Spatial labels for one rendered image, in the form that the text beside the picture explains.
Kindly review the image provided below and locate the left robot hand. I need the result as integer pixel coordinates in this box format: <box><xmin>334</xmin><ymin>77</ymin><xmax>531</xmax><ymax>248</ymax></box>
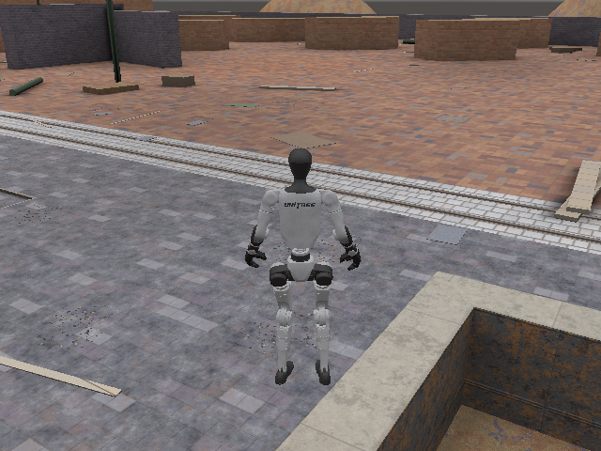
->
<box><xmin>245</xmin><ymin>251</ymin><xmax>267</xmax><ymax>268</ymax></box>

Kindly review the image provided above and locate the right robot hand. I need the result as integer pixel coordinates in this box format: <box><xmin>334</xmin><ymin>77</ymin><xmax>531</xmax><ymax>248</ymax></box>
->
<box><xmin>340</xmin><ymin>249</ymin><xmax>361</xmax><ymax>271</ymax></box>

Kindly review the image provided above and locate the right robot shin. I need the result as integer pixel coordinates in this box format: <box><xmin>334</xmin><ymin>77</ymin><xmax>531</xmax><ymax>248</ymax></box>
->
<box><xmin>316</xmin><ymin>309</ymin><xmax>331</xmax><ymax>372</ymax></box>

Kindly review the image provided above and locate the right robot forearm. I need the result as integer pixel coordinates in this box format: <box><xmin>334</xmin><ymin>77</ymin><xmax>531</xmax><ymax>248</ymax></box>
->
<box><xmin>339</xmin><ymin>226</ymin><xmax>358</xmax><ymax>257</ymax></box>

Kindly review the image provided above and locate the left robot upper arm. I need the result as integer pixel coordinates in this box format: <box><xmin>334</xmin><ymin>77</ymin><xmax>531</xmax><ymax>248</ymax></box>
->
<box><xmin>254</xmin><ymin>189</ymin><xmax>281</xmax><ymax>240</ymax></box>

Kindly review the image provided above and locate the right robot upper arm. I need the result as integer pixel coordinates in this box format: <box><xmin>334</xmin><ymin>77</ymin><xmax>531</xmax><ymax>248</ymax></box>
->
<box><xmin>319</xmin><ymin>189</ymin><xmax>347</xmax><ymax>241</ymax></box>

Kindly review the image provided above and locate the left robot forearm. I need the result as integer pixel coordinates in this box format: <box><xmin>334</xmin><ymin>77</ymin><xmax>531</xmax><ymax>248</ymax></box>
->
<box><xmin>247</xmin><ymin>225</ymin><xmax>263</xmax><ymax>255</ymax></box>

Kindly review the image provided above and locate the left robot foot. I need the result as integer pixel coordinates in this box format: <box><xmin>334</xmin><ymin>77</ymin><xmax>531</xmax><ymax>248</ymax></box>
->
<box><xmin>275</xmin><ymin>361</ymin><xmax>294</xmax><ymax>385</ymax></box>

